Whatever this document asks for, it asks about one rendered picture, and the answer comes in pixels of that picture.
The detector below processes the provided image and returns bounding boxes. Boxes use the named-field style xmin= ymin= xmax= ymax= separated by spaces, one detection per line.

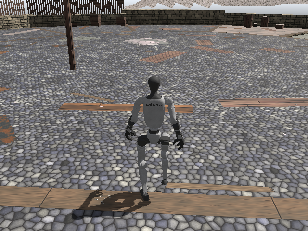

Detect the robot left hand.
xmin=125 ymin=130 xmax=136 ymax=140

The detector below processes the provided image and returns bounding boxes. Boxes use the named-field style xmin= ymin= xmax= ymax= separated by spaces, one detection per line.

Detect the robot right hand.
xmin=173 ymin=138 xmax=184 ymax=150

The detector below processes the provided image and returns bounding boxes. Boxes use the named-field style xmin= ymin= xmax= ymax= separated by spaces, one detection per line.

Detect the left robot forearm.
xmin=126 ymin=115 xmax=135 ymax=132

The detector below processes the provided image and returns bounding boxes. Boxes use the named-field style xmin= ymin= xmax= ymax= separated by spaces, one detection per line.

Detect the robot thigh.
xmin=160 ymin=133 xmax=170 ymax=159
xmin=137 ymin=134 xmax=147 ymax=169

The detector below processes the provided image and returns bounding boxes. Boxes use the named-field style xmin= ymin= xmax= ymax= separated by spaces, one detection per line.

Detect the robot left upper arm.
xmin=131 ymin=97 xmax=144 ymax=123

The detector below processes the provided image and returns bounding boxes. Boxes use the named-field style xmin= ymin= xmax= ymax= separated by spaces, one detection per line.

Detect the robot right upper arm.
xmin=164 ymin=97 xmax=177 ymax=124

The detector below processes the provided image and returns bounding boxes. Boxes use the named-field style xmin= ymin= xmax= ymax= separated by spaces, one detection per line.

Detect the right robot forearm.
xmin=172 ymin=117 xmax=183 ymax=139

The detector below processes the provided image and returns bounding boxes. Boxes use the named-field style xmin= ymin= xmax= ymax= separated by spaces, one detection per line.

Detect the right robot thigh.
xmin=160 ymin=133 xmax=170 ymax=159

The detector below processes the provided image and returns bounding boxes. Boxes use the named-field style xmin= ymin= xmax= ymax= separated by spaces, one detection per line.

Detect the left robot thigh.
xmin=137 ymin=134 xmax=147 ymax=169

